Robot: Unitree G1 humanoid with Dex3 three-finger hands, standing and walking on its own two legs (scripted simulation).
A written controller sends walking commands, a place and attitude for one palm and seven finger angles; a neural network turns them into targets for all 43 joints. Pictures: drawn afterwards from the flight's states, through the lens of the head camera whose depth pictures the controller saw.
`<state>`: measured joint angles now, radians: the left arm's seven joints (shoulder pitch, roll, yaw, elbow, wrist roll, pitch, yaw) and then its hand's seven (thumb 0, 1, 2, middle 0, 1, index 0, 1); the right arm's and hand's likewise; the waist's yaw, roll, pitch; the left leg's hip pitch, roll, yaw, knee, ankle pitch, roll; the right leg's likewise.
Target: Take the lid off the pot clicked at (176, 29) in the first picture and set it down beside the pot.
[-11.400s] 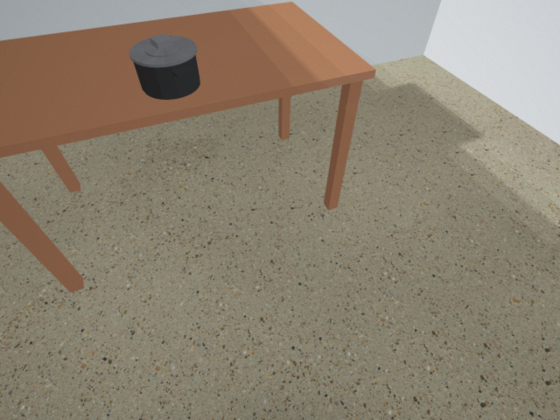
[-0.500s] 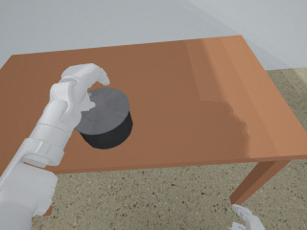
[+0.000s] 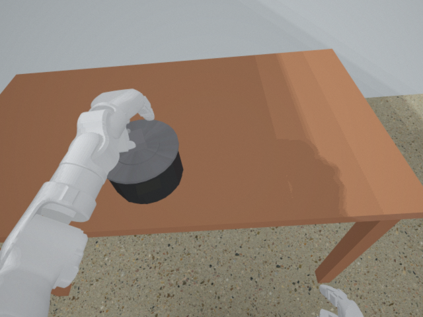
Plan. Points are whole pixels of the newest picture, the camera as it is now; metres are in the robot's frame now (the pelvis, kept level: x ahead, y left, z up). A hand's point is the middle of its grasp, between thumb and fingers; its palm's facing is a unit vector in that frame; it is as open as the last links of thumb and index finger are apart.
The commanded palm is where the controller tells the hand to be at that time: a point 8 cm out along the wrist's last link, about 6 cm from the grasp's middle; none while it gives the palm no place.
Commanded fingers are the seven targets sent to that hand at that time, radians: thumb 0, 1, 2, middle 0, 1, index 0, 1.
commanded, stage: lower the open fingers around the knob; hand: left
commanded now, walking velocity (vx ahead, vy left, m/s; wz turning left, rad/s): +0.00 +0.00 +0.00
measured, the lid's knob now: (134, 140) +0.46 +0.18 +0.07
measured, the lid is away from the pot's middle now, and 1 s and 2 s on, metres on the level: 0.00 0.00 0.01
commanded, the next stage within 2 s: close the fingers and squeeze the knob in 0.90 s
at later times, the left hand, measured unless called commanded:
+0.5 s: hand (134, 143) +0.43 +0.16 +0.10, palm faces -0.33 -0.06 -0.94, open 10.2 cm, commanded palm +0.42 +0.17 +0.16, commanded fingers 0.00 -0.31 1.43 -0.83 -0.08 -0.83 -0.08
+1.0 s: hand (131, 144) +0.43 +0.17 +0.10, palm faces -0.32 -0.06 -0.95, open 10.2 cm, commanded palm +0.42 +0.18 +0.15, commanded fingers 0.00 -0.17 1.13 -0.62 -0.46 -0.62 -0.46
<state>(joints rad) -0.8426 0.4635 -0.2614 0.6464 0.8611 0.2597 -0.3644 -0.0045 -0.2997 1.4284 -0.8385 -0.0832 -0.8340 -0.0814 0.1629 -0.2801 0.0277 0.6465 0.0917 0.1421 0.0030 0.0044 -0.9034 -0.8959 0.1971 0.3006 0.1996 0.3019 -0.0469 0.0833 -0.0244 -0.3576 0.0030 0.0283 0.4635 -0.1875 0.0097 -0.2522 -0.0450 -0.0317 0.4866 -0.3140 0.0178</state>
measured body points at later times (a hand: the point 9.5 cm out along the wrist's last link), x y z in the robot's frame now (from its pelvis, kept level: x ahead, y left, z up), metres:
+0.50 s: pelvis +0.00 +0.00 +0.00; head +0.03 -0.04 +0.45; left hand +0.45 +0.16 +0.15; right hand +0.13 -0.25 -0.13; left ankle +0.03 +0.12 -0.74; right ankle -0.04 -0.13 -0.74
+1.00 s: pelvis +0.00 +0.00 +0.00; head +0.03 -0.03 +0.45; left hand +0.44 +0.17 +0.15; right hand +0.12 -0.25 -0.13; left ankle +0.03 +0.12 -0.74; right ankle -0.04 -0.13 -0.74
